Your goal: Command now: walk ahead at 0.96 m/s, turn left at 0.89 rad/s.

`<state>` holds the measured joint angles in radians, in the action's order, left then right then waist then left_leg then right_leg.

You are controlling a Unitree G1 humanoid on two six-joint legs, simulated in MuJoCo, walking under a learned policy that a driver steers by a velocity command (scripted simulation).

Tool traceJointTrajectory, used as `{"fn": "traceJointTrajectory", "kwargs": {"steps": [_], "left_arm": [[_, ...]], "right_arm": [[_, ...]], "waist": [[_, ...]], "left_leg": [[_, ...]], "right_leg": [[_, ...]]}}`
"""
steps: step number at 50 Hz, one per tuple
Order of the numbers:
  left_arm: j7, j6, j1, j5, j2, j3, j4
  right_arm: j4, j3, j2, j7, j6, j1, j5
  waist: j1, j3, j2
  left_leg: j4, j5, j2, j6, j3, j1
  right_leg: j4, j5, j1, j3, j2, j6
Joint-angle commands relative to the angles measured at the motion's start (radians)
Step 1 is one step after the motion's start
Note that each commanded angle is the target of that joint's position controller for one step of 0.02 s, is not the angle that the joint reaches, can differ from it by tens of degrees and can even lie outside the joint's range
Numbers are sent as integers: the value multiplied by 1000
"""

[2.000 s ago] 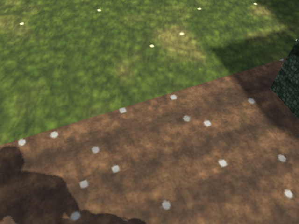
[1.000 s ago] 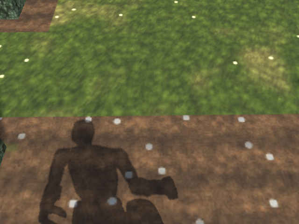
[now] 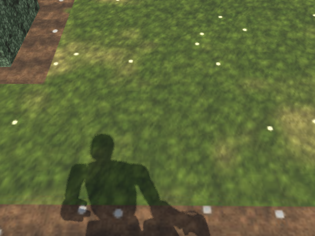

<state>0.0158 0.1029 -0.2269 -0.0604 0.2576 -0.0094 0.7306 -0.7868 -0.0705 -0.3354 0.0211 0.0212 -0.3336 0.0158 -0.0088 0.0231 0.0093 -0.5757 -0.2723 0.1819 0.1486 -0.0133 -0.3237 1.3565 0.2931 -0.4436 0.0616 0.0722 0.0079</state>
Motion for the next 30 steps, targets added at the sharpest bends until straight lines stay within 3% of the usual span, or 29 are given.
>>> {"fn": "traceJointTrajectory", "kwargs": {"steps": [1, 3, 5, 6, 8, 10, 11, 12, 13, 14, 15, 16, 17, 18, 19, 20, 21, 23, 25, 27, 30], "left_arm": [[4, -26, 19, -23, 118, 17, -105], [13, -41, 141, -19, 113, 8, -164], [25, -36, 241, -1, 97, -4, -206], [31, -32, 246, 7, 80, -11, -204], [36, -20, 266, 19, 64, -16, -194], [23, -19, 255, 24, 99, -1, -177], [18, -18, 221, 23, 124, 11, -163], [11, -18, 138, 29, 158, 28, -137], [-1, -20, -29, 44, 198, 49, -87], [-17, -28, -262, 53, 222, 67, -15], [-36, -39, -458, 49, 280, 91, 32], [-27, -37, -395, 26, 378, 114, 43], [-2, -40, -245, 35, 290, 115, 10], [1, -32, -167, 40, 221, 103, -8], [3, -30, -177, 47, 168, 92, 22], [0, -25, -198, 53, 138, 80, 48], [-5, -20, -214, 59, 134, 74, 72], [-1, -13, -219, 63, 170, 80, 88], [-2, -20, -180, 50, 205, 91, 78], [-1, -39, -157, 54, 202, 100, 68], [-5, -64, -203, 65, 190, 112, 71]], "right_arm": [[49, -27, -127, -15, 35, -50, -10], [53, -27, -138, -13, 50, -50, -16], [53, -32, -143, -14, 53, -51, -16], [43, -32, -142, -13, 55, -58, -20], [11, -26, -128, -11, 75, -110, -36], [-9, -29, -157, -11, 92, -112, -29], [-15, -33, -181, -15, 95, -113, -20], [-20, -38, -206, -22, 92, -105, -2], [-23, -43, -220, -28, 81, -78, 28], [-19, -44, -212, -35, 63, -16, 47], [-11, -30, -159, -43, 60, 28, 55], [47, 9, 8, -14, 80, -144, -15], [37, 27, -49, -23, 91, -136, 6], [57, 30, -76, -25, 95, -1, 14], [81, 37, -82, -23, 99, 82, 28], [120, 40, -69, -23, 91, 165, 40], [139, 47, -58, -20, 74, 179, 49], [159, 61, -42, -21, 45, 167, 48], [187, 79, -18, -17, 39, 200, 33], [202, 94, 6, -18, 32, 246, 17], [219, 88, -10, -32, 26, 291, 11]], "waist": [[34, 30, 27], [18, 101, 13], [-10, 126, -16], [-20, 110, -37], [-66, 71, -50], [-68, 38, -52], [-49, -2, -71], [-1, -59, -101], [86, -142, -129], [219, -216, -112], [309, -284, -32], [97, -368, 489], [83, -347, 275], [80, -228, 93], [66, -136, -48], [59, -68, -76], [36, -29, -58], [-7, -22, -27], [-31, -28, 1], [-18, -63, 50], [25, -97, 72]], "left_leg": [[364, -18, -252, 191, 439, 114], [432, 52, -207, 183, 385, 1], [441, 201, -167, 152, 350, -43], [442, 309, -154, 128, 303, -16], [494, 497, -196, 93, 280, 71], [465, 699, -230, 58, 238, 263], [398, 891, -248, 36, 217, 362], [289, 1073, -269, 14, 201, 438], [111, 1225, -285, 0, 182, 472], [-171, 1237, -269, -17, 126, 417], [-597, 949, -210, -30, 88, 219], [-1021, -85, 31, -126, 70, -214], [-1057, -120, -37, -100, 127, -377], [-1016, -54, -111, -107, 156, -402], [-913, -41, -145, -109, 132, -356], [-826, -59, -169, -123, 127, -343], [-767, -78, -176, -140, 112, -322], [-593, -115, -188, -163, 92, -271], [-366, -38, -155, -183, 36, -173], [-174, 156, -110, -181, -2, -35], [-34, 329, -76, -175, 16, 76]], "right_leg": [[-100, 64, -263, 2, 58, -35], [-271, -12, -258, -59, 59, -60], [-481, -184, -193, -85, 32, -73], [-600, -284, -142, -107, 15, -61], [-744, -490, -28, -140, -8, -13], [-831, -505, -9, -151, -34, 37], [-841, -435, 18, -163, -69, 58], [-829, -348, 77, -167, -105, 75], [-795, -249, 198, -170, -141, 90], [-822, -211, 382, -186, -140, 106], [-733, -11, 603, -62, -34, 148], [-946, -4, 849, 665, 244, 338], [-1049, -47, 843, 871, 256, 396], [-1024, -202, 722, 704, 234, 382], [-1016, -412, 558, 562, 192, 343], [-1014, -591, 453, 445, 141, 314], [-1022, -756, 378, 378, 110, 299], [-1033, -937, 288, 301, 66, 281], [-1043, -1028, 179, 234, -2, 262], [-1016, -968, 109, 174, -78, 186], [-928, -749, 113, 234, -119, 92]]}}
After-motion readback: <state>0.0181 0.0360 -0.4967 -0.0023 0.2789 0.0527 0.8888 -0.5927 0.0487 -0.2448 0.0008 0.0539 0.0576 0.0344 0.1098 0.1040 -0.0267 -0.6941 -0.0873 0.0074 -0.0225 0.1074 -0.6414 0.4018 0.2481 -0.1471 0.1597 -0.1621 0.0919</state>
